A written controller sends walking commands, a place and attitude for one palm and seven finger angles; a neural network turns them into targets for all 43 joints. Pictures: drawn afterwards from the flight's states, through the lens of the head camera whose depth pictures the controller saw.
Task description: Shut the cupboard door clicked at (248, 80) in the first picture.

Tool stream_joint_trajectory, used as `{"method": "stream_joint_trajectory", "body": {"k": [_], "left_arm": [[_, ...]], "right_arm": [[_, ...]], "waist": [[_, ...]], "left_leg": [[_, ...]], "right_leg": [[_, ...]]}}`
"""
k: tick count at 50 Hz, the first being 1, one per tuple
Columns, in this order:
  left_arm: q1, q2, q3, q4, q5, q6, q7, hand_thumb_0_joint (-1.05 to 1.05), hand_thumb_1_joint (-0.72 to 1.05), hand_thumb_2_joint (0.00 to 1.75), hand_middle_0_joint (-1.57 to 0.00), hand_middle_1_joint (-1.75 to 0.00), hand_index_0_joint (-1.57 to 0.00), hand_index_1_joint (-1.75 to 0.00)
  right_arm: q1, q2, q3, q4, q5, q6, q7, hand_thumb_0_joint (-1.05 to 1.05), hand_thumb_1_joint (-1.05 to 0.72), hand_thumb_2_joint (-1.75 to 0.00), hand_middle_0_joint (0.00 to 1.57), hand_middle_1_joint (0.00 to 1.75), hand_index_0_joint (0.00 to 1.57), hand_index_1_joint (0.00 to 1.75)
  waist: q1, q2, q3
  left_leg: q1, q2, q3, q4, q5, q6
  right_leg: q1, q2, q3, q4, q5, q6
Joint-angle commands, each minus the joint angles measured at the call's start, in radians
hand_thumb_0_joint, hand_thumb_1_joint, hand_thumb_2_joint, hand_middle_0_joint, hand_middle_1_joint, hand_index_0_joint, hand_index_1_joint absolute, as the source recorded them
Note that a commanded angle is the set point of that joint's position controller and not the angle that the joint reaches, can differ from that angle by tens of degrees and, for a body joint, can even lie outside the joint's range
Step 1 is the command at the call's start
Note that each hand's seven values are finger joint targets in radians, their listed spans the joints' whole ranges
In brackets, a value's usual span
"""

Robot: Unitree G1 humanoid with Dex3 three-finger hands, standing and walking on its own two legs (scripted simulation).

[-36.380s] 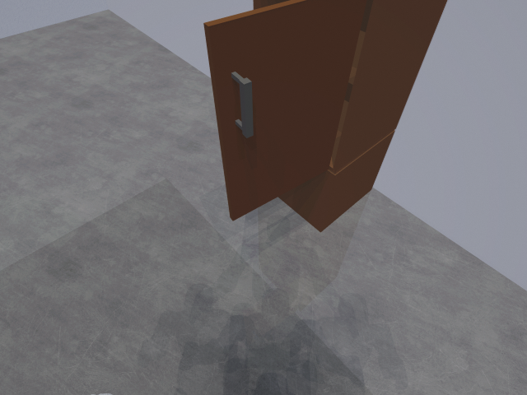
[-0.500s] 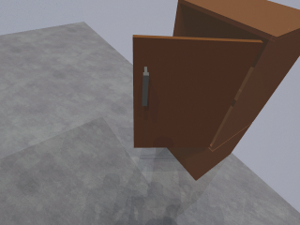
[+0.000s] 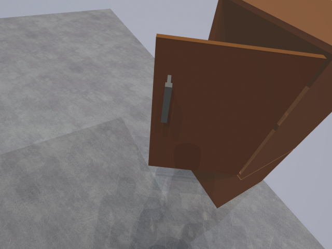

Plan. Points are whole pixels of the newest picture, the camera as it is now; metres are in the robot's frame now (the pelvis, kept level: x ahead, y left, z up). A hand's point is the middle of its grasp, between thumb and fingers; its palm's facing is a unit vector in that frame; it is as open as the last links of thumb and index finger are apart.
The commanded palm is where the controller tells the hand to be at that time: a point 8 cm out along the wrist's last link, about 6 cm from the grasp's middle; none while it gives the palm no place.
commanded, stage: shuffle to correct the standing spot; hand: left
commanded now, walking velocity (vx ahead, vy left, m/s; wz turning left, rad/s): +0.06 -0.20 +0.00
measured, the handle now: (166, 99) +0.49 +0.04 +0.09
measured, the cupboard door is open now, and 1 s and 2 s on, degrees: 57 57 57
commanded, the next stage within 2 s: come to a stop and stand still in 0.84 s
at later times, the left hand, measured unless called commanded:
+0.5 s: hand out of the picture +0.12 +0.10 -0.17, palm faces +0.00 -0.98 -0.22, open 7.3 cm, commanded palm none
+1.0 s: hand out of the picture +0.13 +0.01 -0.17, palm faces -0.02 -0.99 -0.16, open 7.4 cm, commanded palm none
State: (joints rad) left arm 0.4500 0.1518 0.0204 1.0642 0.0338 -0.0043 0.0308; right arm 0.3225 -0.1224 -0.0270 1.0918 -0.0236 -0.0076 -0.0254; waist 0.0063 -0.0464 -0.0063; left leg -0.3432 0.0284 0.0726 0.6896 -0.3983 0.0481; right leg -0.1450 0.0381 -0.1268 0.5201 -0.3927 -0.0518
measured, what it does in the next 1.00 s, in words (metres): steps to the right: right foot, then left foot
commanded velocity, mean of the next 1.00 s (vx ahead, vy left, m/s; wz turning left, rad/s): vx -0.03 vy -0.16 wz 0.00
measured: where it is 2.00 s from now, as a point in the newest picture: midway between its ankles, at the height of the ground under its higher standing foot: outside the picture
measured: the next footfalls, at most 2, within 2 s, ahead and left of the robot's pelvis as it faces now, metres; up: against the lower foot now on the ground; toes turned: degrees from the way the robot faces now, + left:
right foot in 0.40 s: +0.14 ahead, -0.23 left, +0.00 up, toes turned -8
left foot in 0.64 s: +0.12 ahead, -0.04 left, +0.00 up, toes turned +7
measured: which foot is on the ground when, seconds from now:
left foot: down 0.00-0.40, up 0.42-0.62, down 0.64-1.00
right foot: down 0.00-0.04, up 0.06-0.38, down 0.40-0.64, up 0.66-1.00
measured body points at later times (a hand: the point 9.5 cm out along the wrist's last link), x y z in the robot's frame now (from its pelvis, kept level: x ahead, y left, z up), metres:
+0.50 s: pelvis +0.06 -0.09 +0.00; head +0.09 -0.09 +0.45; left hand +0.12 +0.15 -0.15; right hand +0.04 -0.34 -0.15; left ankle +0.01 +0.03 -0.67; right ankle +0.10 -0.23 -0.73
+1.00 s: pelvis +0.06 -0.17 +0.01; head +0.12 -0.15 +0.46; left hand +0.13 +0.06 -0.15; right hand +0.06 -0.41 -0.13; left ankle +0.08 -0.04 -0.73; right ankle +0.05 -0.33 -0.69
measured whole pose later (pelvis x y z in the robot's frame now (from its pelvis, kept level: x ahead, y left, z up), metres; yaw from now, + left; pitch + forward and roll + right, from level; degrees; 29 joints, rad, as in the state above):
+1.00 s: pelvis +0.06 -0.17 +0.01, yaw -1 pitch +1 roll -3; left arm 0.19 0.19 0.07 0.96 0.02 0.08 0.00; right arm 0.27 -0.14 -0.06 1.03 -0.04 0.01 -0.04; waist -0.04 -0.02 0.09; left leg -0.28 0.14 0.10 0.51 -0.24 -0.02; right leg -0.36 -0.03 -0.03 0.74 -0.40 0.03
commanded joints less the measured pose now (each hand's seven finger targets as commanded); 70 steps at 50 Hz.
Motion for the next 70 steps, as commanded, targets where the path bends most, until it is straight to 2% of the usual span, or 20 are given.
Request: {"method": "stream_joint_trajectory", "body": {"k": [1, 2, 5, 10, 17, 18, 20, 24, 29, 30, 31, 32, 33, 39, 49, 51, 52, 53, 66, 70], "left_arm": [[0.062, 0.034, 0.003, -0.032, -0.013, 0.001, -0.008, 0.0, 0.9, 0.9, -0.2, -0.3, -0.2, -0.3], [0.017, 0.053, 0.001, -0.057, -0.009, 0.0, -0.007, 0.0, 0.9, 0.9, -0.2, -0.3, -0.2, -0.3], [-0.048, 0.053, 0.026, -0.068, 0.009, 0.026, -0.016, 0.0, 0.9, 0.9, -0.2, -0.3, -0.2, -0.3], [-0.057, 0.007, 0.028, -0.082, -0.002, 0.048, -0.047, 0.0, 0.9, 0.9, -0.2, -0.3, -0.2, -0.3], [-0.111, 0.054, 0.049, -0.118, -0.005, 0.03, -0.056, 0.0, 0.9, 0.9, -0.2, -0.3, -0.2, -0.3], [-0.049, 0.087, 0.059, -0.103, -0.005, 0.021, -0.054, 0.0, 0.9, 0.9, -0.2, -0.3, -0.2, -0.3], [0.03, 0.239, 0.085, -0.087, 0.007, 0.012, -0.033, 0.0, 0.9, 0.9, -0.2, -0.3, -0.2, -0.3], [-0.15, 0.156, 0.065, -0.146, 0.007, 0.028, -0.011, 0.0, 0.9, 0.9, -0.2, -0.3, -0.2, -0.3], [-0.208, 0.138, 0.047, -0.167, -0.002, 0.042, -0.003, 0.0, 0.9, 0.9, -0.2, -0.3, -0.2, -0.3], [-0.192, 0.108, 0.04, -0.164, -0.013, 0.048, -0.008, 0.0, 0.9, 0.9, -0.2, -0.3, -0.2, -0.3], [-0.151, 0.041, 0.029, -0.174, -0.018, 0.048, -0.014, 0.0, 0.9, 0.9, -0.2, -0.3, -0.2, -0.3], [-0.178, 0.06, 0.029, -0.187, -0.014, 0.056, -0.017, 0.0, 0.9, 0.9, -0.2, -0.3, -0.2, -0.3], [-0.203, 0.12, 0.049, -0.201, -0.006, 0.064, -0.021, 0.0, 0.9, 0.9, -0.2, -0.3, -0.2, -0.3], [-0.167, 0.082, 0.055, -0.13, -0.005, 0.077, -0.031, 0.0, 0.9, 0.9, -0.2, -0.3, -0.2, -0.3], [-0.196, 0.061, 0.051, -0.156, -0.02, 0.048, -0.033, 0.0, 0.9, 0.9, -0.2, -0.3, -0.2, -0.3], [-0.075, 0.124, 0.061, -0.116, -0.011, 0.017, -0.021, 0.0, 0.9, 0.9, -0.2, -0.3, -0.2, -0.3], [-0.082, 0.21, 0.067, -0.104, -0.004, 0.003, -0.006, 0.0, 0.9, 0.9, -0.2, -0.3, -0.2, -0.3], [-0.094, 0.215, 0.055, -0.118, -0.012, 0.001, -0.002, 0.0, 0.9, 0.9, -0.2, -0.3, -0.2, -0.3], [-0.112, 0.207, 0.066, -0.11, 0.0, -0.003, 0.017, 0.0, 0.9, 0.9, -0.2, -0.3, -0.2, -0.3], [-0.179, 0.195, 0.063, -0.114, -0.011, 0.009, 0.009, 0.0, 0.9, 0.9, -0.2, -0.3, -0.2, -0.3]], "right_arm": [[0.244, -0.187, -0.036, 0.022, -0.009, -0.041, -0.034, 0.0, -0.9, -0.9, 0.2, 0.3, 0.2, 0.3], [0.278, -0.223, -0.039, 0.029, -0.007, -0.029, -0.044, 0.0, -0.9, -0.9, 0.2, 0.3, 0.2, 0.3], [0.13, -0.165, -0.022, -0.002, -0.006, -0.032, -0.043, 0.0, -0.9, -0.9, 0.2, 0.3, 0.2, 0.3], [0.032, -0.181, -0.032, -0.046, -0.009, -0.04, -0.035, 0.0, -0.9, -0.9, 0.2, 0.3, 0.2, 0.3], [0.014, -0.228, -0.074, -0.06, -0.017, -0.003, -0.023, 0.0, -0.9, -0.9, 0.2, 0.3, 0.2, 0.3], [0.019, -0.212, -0.075, -0.063, -0.015, 0.0, -0.018, 0.0, -0.9, -0.9, 0.2, 0.3, 0.2, 0.3], [0.037, -0.085, -0.044, -0.099, 0.002, 0.006, -0.014, 0.0, -0.9, -0.9, 0.2, 0.3, 0.2, 0.3], [-0.002, -0.115, -0.048, -0.099, 0.002, 0.018, -0.013, 0.0, -0.9, -0.9, 0.2, 0.3, 0.2, 0.3], [0.09, -0.056, -0.024, -0.073, 0.001, 0.015, -0.014, 0.0, -0.9, -0.9, 0.2, 0.3, 0.2, 0.3], [0.139, -0.086, -0.025, -0.057, -0.001, 0.007, -0.018, 0.0, -0.9, -0.9, 0.2, 0.3, 0.2, 0.3], [0.168, -0.169, -0.041, -0.057, -0.008, -0.006, -0.027, 0.0, -0.9, -0.9, 0.2, 0.3, 0.2, 0.3], [0.181, -0.242, -0.054, -0.066, -0.014, -0.003, -0.036, 0.0, -0.9, -0.9, 0.2, 0.3, 0.2, 0.3], [0.142, -0.265, -0.055, -0.086, -0.015, 0.002, -0.036, 0.0, -0.9, -0.9, 0.2, 0.3, 0.2, 0.3], [0.013, -0.176, -0.032, -0.097, -0.009, -0.018, -0.052, 0.0, -0.9, -0.9, 0.2, 0.3, 0.2, 0.3], [-0.011, -0.247, -0.084, -0.103, -0.012, 0.018, -0.027, 0.0, -0.9, -0.9, 0.2, 0.3, 0.2, 0.3], [-0.022, -0.163, -0.071, -0.113, 0.004, 0.023, -0.012, 0.0, -0.9, -0.9, 0.2, 0.3, 0.2, 0.3], [-0.013, -0.059, -0.044, -0.139, 0.012, 0.03, -0.004, 0.0, -0.9, -0.9, 0.2, 0.3, 0.2, 0.3], [-0.032, -0.073, -0.039, -0.151, 0.014, 0.044, -0.007, 0.0, -0.9, -0.9, 0.2, 0.3, 0.2, 0.3], [-0.12, -0.101, -0.032, -0.147, 0.013, 0.042, 0.027, 0.0, -0.9, -0.9, 0.2, 0.3, 0.2, 0.3], [-0.006, -0.086, -0.025, -0.108, 0.017, 0.026, 0.022, 0.0, -0.9, -0.9, 0.2, 0.3, 0.2, 0.3]], "waist": [[-0.094, 0.241, -0.046], [-0.102, 0.261, -0.025], [-0.04, 0.131, 0.158], [-0.002, 0.214, 0.094], [-0.008, 0.208, 0.062], [0.021, 0.129, 0.027], [0.058, -0.364, -0.073], [0.003, -0.204, -0.025], [-0.059, -0.073, -0.012], [-0.073, 0.019, -0.011], [-0.072, 0.301, 0.001], [-0.091, 0.352, 0.028], [-0.079, 0.201, 0.051], [-0.014, 0.187, 0.035], [-0.022, 0.287, -0.04], [0.029, 0.087, -0.091], [0.018, -0.219, -0.078], [0.034, -0.204, -0.093], [0.052, -0.124, 0.026], [-0.016, -0.109, 0.012]], "left_leg": [[0.409, 0.314, -0.371, -0.289, 0.59, 0.125], [0.419, 0.468, -0.503, -0.346, 0.801, 0.226], [0.129, 0.389, -0.329, -0.388, 0.621, 0.188], [0.076, 0.259, -0.094, -0.41, 0.488, 0.107], [0.028, 0.233, -0.08, -0.258, 0.287, 0.039], [-0.014, 0.187, -0.043, -0.166, 0.193, 0.005], [-0.239, -0.019, 0.086, 0.284, -0.292, -0.053], [-0.208, 0.049, -0.009, 0.506, -0.169, -0.035], [0.117, 0.009, 0.064, -0.077, 0.088, -0.05], [0.218, 0.052, 0.003, -0.252, 0.206, -0.045], [0.273, 0.276, -0.281, -0.372, 0.337, 0.017], [0.208, 0.484, -0.534, -0.42, 0.522, 0.146], [0.108, 0.51, -0.493, -0.416, 0.484, 0.214], [0.17, 0.286, -0.106, -0.313, 0.844, 0.106], [0.167, 0.266, -0.11, -0.24, 0.65, 0.069], [0.031, 0.115, -0.026, -0.064, 0.217, -0.026], [-0.131, 0.001, 0.036, 0.077, -0.163, -0.078], [-0.086, 0.013, -0.07, 0.166, -0.22, -0.066], [-0.084, -0.016, -0.044, 0.088, -0.05, -0.087], [0.232, -0.041, -0.008, -0.259, 0.168, -0.07]], "right_leg": [[-0.338, -0.058, 0.029, 0.339, 0.23, 0.019], [-0.443, -0.039, 0.081, 0.539, -0.165, 0.03], [-0.455, -0.104, 0.169, 0.658, -0.051, 0.041], [-0.336, -0.115, 0.088, 0.427, 0.106, 0.079], [-0.103, -0.056, -0.014, 0.008, 0.199, 0.081], [0.002, -0.067, 0.008, -0.066, 0.243, 0.077], [0.155, -0.38, 0.365, -0.199, 0.391, -0.066], [-0.046, -0.302, 0.225, -0.191, 0.317, -0.148], [-0.217, -0.232, 0.136, -0.052, 0.368, -0.102], [-0.265, -0.192, 0.107, 0.063, 0.281, -0.058], [-0.405, -0.094, 0.053, 0.245, 0.028, 0.017], [-0.484, -0.037, 0.102, 0.492, -0.191, 0.051], [-0.456, -0.071, 0.203, 0.64, -0.14, 0.045], [-0.425, -0.059, 0.169, 0.691, 0.043, 0.098], [-0.127, -0.053, 0.057, 0.072, 0.052, 0.08], [0.093, -0.136, 0.12, -0.176, 0.361, 0.079], [0.117, -0.363, 0.342, -0.193, 0.573, 0.028], [0.004, -0.427, 0.384, -0.207, 0.59, -0.044], [0.007, -0.384, 0.359, -0.199, 0.449, -0.149], [-0.18, -0.277, 0.266, -0.133, 0.225, -0.052]]}}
